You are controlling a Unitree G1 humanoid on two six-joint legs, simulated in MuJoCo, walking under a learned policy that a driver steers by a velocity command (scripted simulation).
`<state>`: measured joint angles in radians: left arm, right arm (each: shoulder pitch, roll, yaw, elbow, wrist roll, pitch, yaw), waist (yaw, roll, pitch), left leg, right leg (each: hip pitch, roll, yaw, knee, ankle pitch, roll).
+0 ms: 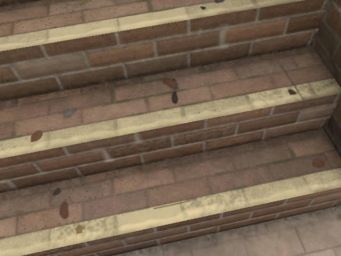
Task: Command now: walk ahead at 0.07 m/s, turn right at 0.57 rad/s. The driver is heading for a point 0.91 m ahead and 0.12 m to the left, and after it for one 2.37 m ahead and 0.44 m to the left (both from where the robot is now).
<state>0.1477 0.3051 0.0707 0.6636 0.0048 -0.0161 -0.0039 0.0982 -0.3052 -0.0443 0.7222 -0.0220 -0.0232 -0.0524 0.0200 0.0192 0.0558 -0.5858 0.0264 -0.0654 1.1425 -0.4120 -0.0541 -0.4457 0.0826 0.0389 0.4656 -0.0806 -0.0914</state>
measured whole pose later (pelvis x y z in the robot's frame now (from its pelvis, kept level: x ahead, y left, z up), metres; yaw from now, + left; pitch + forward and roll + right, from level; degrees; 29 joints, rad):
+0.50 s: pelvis +0.10 +0.05 +0.02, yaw +1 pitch +2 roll -2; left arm 0.09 0.28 0.04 0.66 0.01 -0.09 0.00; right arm 0.37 -0.23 -0.03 0.77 0.01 -0.06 -0.03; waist -0.06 -0.03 -0.03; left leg -0.15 -0.02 -0.10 0.34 -0.23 0.03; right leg -0.44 0.03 0.03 0.74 -0.30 0.02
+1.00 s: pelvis +0.23 +0.07 +0.01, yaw +16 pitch +3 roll +0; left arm 0.28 0.27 0.05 0.76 0.01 -0.05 0.02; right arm 0.12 -0.23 -0.01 0.56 -0.02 -0.01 -0.02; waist 0.06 0.01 -0.01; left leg -0.58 0.04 0.03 0.95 -0.29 -0.02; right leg -0.14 -0.05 -0.14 0.41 -0.31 0.00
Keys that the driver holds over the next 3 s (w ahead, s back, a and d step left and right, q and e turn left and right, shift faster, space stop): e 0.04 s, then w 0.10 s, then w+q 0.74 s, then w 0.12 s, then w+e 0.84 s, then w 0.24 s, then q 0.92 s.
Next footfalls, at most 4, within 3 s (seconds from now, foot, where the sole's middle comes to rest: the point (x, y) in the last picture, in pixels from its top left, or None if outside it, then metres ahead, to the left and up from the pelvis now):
0.30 left None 0.11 0.15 -0.77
0.64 right None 0.24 -0.06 -0.77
1.06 left None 0.27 0.20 -0.77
1.52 right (185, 197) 0.55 0.02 -0.56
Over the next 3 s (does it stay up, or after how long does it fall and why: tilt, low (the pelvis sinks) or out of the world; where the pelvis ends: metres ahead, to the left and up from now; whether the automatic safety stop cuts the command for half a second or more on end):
stays up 0.86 0.08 0.44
